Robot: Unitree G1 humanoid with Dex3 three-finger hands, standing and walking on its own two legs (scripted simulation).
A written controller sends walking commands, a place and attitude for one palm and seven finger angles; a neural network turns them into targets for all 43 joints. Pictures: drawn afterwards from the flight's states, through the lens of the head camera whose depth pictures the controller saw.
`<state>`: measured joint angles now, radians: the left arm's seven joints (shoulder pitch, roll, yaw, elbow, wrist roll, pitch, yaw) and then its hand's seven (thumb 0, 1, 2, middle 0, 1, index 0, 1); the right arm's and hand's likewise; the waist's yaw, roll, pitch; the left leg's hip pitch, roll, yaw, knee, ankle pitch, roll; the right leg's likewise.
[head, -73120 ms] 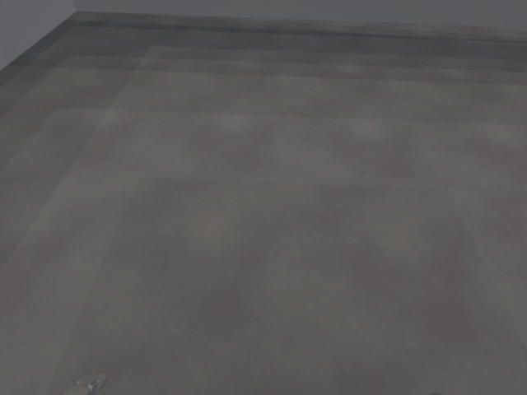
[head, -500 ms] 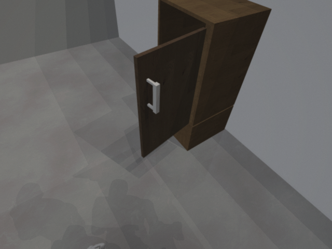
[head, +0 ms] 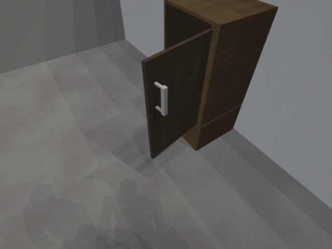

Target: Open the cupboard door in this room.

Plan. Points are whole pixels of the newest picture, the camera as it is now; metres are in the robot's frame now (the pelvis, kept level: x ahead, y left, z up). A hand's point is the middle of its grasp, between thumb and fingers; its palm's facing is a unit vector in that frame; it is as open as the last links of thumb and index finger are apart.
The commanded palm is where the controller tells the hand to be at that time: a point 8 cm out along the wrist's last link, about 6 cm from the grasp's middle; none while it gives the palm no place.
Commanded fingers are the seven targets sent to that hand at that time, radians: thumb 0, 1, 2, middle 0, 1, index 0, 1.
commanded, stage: let the arm hang, fingers relaxed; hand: left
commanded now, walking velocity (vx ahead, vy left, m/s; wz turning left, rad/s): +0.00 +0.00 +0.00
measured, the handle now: (160, 99) +0.66 +0.07 -0.05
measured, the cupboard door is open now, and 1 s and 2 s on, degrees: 100 100 100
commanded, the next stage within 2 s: look to check the result in 0.32 s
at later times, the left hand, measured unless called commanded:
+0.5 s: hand out of the picture -0.02 +0.15 -0.18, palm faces +0.05 -0.99 -0.15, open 7.4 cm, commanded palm none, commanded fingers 0.00 0.90 0.90 -0.20 -0.30 -0.20 -0.30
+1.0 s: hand out of the picture -0.01 +0.15 -0.18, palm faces +0.06 -0.99 -0.15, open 7.4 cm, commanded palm none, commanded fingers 0.00 0.90 0.90 -0.20 -0.30 -0.20 -0.30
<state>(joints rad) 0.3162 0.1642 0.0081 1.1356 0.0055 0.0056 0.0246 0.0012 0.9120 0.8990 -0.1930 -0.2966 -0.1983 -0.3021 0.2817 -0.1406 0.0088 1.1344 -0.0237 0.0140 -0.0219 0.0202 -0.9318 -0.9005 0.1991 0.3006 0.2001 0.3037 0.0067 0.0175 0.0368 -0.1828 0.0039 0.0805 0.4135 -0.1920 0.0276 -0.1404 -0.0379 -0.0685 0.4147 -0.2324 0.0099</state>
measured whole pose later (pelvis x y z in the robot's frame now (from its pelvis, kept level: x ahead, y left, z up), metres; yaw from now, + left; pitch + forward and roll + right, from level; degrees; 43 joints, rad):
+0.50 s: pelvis +0.00 +0.00 +0.00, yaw +0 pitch -2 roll +0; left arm 0.32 0.11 0.02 1.15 0.01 -0.01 0.03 0.00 0.91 0.90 -0.19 -0.30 -0.20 -0.30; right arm 0.32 -0.10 0.00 1.15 -0.02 0.00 -0.03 0.01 -0.91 -0.90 0.20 0.30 0.20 0.30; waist 0.00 0.00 0.04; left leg -0.19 0.00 0.09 0.41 -0.20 0.03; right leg -0.15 -0.04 -0.06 0.43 -0.24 0.01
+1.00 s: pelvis +0.01 -0.01 +0.00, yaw +0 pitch -2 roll +0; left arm 0.31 0.11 0.02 1.14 0.01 -0.01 0.03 0.00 0.91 0.90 -0.19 -0.30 -0.20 -0.30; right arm 0.29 -0.11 0.00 1.15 -0.02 0.00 -0.03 0.01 -0.91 -0.90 0.20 0.30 0.20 0.30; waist 0.00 -0.01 0.04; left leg -0.18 0.01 0.08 0.41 -0.20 0.01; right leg -0.14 -0.03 -0.07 0.42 -0.25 0.00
